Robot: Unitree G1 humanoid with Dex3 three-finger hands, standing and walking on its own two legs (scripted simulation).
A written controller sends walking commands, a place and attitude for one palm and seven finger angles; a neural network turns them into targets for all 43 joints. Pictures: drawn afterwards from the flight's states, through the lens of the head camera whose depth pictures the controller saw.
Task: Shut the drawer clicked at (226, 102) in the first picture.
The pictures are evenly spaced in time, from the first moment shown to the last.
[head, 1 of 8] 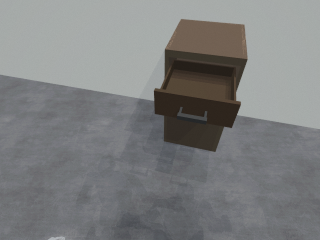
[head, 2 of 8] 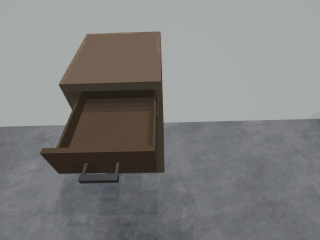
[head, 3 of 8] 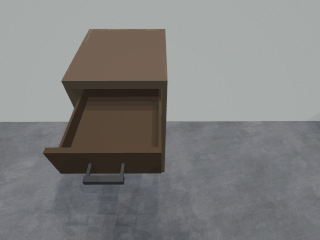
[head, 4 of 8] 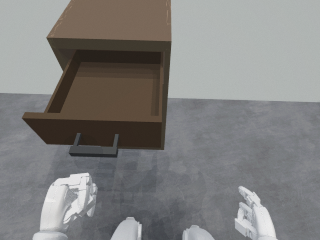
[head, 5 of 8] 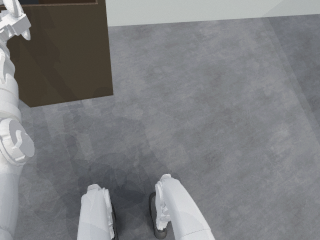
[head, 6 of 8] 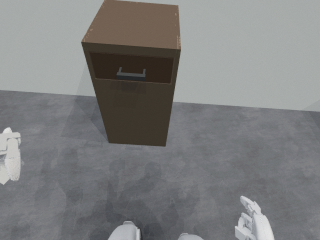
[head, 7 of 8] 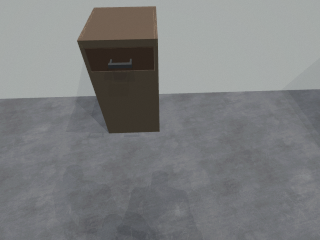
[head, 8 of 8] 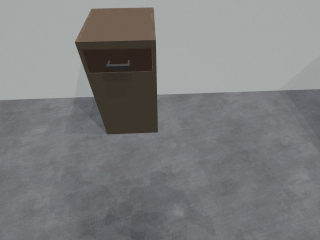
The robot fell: no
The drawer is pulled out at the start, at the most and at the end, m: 0.29 0.29 0.00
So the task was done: yes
